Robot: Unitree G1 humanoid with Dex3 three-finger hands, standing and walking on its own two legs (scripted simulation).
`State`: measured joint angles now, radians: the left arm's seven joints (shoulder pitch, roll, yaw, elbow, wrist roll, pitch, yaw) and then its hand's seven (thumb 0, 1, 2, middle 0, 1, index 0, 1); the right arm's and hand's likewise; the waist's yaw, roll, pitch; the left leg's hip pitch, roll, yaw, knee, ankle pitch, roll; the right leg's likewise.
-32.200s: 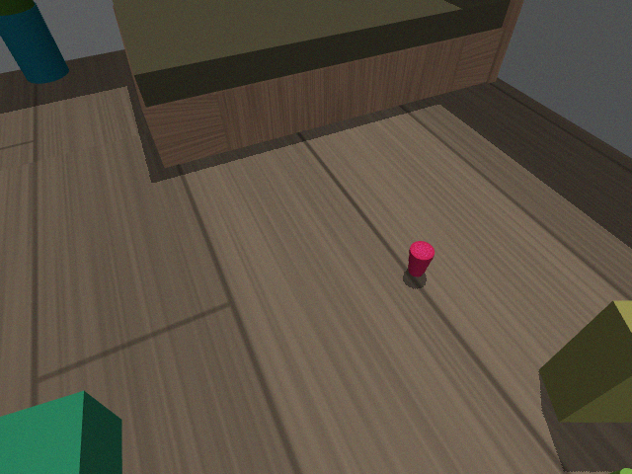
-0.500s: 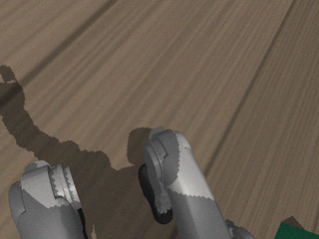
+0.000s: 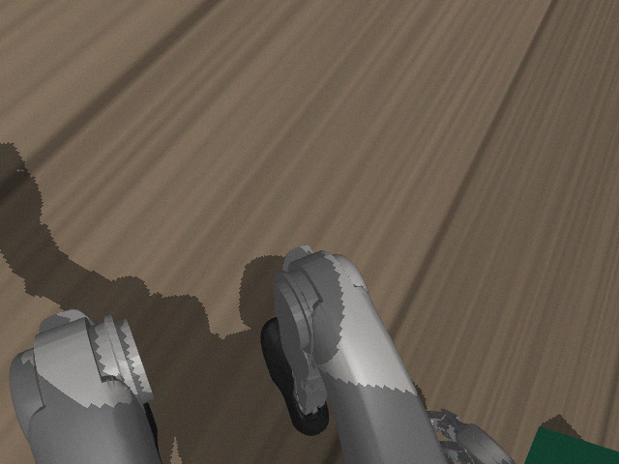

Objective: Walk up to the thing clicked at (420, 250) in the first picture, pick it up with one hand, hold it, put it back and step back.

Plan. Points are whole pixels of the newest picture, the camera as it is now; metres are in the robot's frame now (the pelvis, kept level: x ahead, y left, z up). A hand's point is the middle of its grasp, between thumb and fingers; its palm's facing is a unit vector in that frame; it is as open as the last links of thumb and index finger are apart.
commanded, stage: rest palm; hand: left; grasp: from above
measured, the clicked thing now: out of the picture +0.49 +0.33 -0.25
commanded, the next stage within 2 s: close in 0.60 s
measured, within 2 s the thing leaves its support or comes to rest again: neither
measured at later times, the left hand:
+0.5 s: hand out of the picture +0.47 +0.33 -0.21, palm faces -0.38 -0.18 -0.91, open 14.1 cm
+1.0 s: hand out of the picture +0.47 +0.33 -0.21, palm faces -0.40 -0.14 -0.91, open 13.7 cm
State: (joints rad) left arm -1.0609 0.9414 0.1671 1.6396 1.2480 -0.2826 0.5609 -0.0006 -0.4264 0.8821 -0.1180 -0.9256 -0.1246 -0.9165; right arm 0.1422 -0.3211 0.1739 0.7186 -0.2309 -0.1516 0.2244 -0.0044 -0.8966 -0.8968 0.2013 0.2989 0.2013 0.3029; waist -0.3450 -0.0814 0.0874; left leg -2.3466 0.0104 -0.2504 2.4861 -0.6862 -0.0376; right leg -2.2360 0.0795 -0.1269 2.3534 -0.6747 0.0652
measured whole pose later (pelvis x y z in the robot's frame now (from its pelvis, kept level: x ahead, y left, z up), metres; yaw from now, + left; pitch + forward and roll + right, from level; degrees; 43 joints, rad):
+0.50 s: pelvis +0.00 +0.00 +0.00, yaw -1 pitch +30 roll -13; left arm -1.07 0.97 0.14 1.64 1.22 -0.22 0.52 0.00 -0.47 0.91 -0.09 -0.95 -0.10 -0.95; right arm 0.17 -0.31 0.22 0.70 -0.22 -0.15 0.22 0.00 -0.90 -0.90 0.20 0.30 0.20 0.30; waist -0.37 -0.07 0.11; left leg -2.35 0.01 -0.25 2.50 -0.69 -0.03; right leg -2.23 0.08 -0.13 2.35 -0.68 0.07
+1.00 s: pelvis +0.00 +0.00 +0.00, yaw -1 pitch +30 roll -13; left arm -1.08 0.98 0.11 1.65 1.24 -0.20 0.51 0.00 -0.39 0.87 -0.16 -0.98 -0.11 -0.96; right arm 0.14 -0.31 0.24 0.67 -0.22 -0.14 0.20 0.00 -0.90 -0.90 0.20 0.30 0.20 0.30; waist -0.37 -0.08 0.11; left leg -2.35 0.02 -0.25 2.50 -0.69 -0.03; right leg -2.24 0.09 -0.13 2.35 -0.67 0.07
